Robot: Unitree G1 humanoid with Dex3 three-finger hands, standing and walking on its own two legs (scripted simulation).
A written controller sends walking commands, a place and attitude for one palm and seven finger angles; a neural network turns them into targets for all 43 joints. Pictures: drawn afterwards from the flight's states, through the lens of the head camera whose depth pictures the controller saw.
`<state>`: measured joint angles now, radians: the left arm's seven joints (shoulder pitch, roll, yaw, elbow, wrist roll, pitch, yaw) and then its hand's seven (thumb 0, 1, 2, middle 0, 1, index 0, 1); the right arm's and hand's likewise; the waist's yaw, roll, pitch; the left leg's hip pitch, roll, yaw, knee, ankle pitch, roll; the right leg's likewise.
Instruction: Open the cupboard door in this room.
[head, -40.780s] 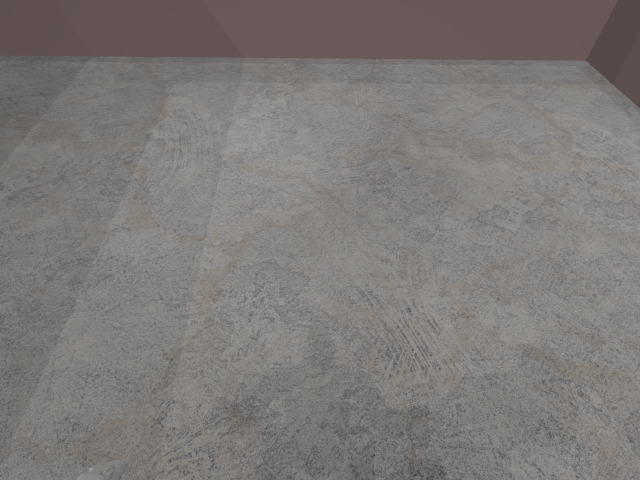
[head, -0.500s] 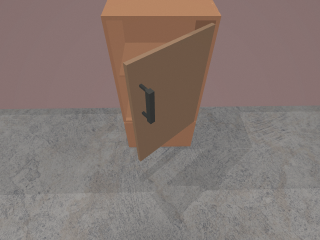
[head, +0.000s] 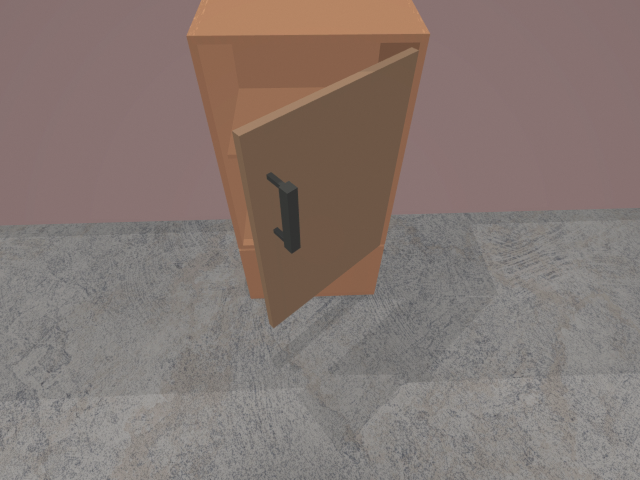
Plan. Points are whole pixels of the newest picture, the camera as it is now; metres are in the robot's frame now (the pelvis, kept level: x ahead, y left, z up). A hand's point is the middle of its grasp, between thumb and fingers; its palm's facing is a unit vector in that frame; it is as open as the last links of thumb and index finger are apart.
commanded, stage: walk to a spot facing it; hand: left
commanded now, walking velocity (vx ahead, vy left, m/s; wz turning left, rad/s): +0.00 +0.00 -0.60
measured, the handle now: (283, 213) +0.54 +0.10 -0.03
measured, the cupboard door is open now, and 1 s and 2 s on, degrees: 40 40 40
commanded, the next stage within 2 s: none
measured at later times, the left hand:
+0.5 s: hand out of the picture +0.08 +0.19 -0.17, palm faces -0.15 -0.95 -0.28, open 7.4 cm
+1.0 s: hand (257, 450) +0.19 +0.11 -0.17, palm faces -0.53 -0.81 -0.27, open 7.4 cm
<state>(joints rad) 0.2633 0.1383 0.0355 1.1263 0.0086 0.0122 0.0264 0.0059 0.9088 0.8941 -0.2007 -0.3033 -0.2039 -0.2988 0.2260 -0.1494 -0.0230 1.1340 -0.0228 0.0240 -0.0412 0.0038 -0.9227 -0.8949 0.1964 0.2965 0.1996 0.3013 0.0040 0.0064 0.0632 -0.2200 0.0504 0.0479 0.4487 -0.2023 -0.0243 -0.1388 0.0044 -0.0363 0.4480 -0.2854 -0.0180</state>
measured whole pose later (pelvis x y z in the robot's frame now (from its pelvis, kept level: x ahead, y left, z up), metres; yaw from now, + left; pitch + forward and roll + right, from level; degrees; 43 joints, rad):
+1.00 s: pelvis -0.01 -0.02 -0.02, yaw -34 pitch +1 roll +0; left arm 0.15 0.25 0.08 0.88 0.02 0.03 -0.03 0.01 0.91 0.89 -0.20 -0.30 -0.20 -0.30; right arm 0.25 -0.25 -0.06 0.92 -0.02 0.05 -0.02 0.00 -0.91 -0.89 0.20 0.30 0.20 0.30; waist -0.01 0.02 0.12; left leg -0.31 0.15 0.12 0.83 -0.52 -0.06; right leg -0.35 -0.01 -0.03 0.65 -0.31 -0.02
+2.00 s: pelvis +0.04 -0.14 -0.01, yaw -70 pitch +1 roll +0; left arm 0.33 0.22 0.08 1.01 0.02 0.02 -0.03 0.01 0.91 0.89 -0.20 -0.30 -0.21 -0.30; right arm 0.17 -0.21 -0.04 0.86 -0.04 -0.06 -0.01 0.00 -0.91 -0.89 0.20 0.30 0.20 0.30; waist 0.02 -0.04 0.05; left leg -0.36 0.07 0.08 0.60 -0.24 -0.01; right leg -0.32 0.05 0.06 0.94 -0.49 -0.04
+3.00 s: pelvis +0.06 -0.60 +0.00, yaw -88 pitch +0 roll +1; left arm 0.21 0.18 0.07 1.00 0.03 -0.02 -0.04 0.01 0.92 0.89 -0.20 -0.30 -0.20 -0.30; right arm 0.33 -0.19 -0.06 1.07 -0.04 -0.03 0.00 0.00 -0.93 -0.89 0.20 0.30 0.20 0.30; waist -0.01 0.01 0.04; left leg -0.14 0.11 0.19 0.45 -0.29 -0.04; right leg -0.46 -0.09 -0.10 0.70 -0.23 0.00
